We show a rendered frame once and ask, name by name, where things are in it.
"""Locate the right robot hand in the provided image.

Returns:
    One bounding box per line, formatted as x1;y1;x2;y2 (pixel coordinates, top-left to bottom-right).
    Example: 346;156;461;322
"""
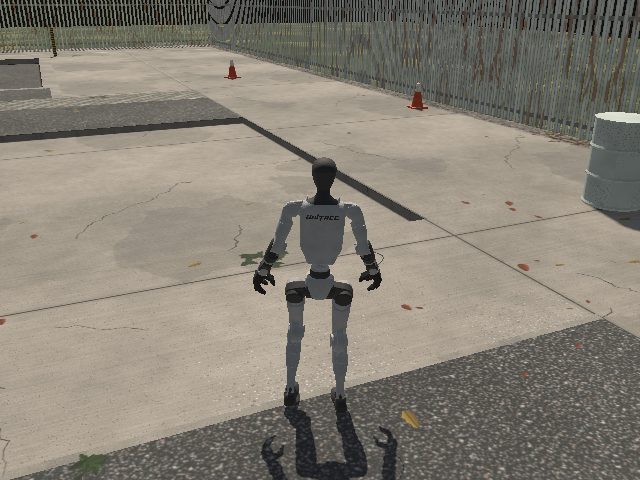
359;269;382;291

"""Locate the right robot forearm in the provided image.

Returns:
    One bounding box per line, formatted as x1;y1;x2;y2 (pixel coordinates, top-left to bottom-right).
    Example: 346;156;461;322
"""
360;240;379;275

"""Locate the robot thigh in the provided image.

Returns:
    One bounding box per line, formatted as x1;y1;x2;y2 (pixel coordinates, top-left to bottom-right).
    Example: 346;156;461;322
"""
285;277;306;342
330;280;353;351

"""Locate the right robot upper arm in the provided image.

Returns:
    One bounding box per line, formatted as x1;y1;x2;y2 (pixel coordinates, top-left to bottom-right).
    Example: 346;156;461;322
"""
344;202;371;256

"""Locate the left robot upper arm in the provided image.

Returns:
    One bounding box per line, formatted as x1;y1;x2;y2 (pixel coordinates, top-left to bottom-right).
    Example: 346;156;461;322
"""
270;200;302;255

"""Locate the left robot forearm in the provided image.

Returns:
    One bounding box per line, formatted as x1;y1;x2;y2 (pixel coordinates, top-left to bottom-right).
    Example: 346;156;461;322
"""
257;238;279;276

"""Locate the left robot hand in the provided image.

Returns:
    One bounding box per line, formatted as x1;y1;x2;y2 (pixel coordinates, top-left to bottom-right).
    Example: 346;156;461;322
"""
253;270;275;295

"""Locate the right robot thigh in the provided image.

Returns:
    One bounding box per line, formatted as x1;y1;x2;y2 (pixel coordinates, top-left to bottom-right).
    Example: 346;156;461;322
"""
330;280;353;351

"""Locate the left robot thigh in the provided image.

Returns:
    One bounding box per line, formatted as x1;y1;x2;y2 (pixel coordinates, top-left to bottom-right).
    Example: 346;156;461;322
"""
285;277;306;342

